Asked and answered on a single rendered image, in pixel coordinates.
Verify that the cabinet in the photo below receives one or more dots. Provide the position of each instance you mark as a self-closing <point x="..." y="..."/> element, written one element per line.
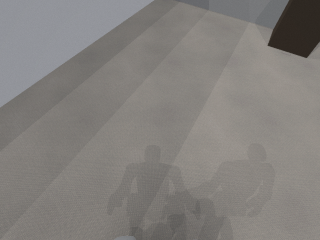
<point x="298" y="28"/>

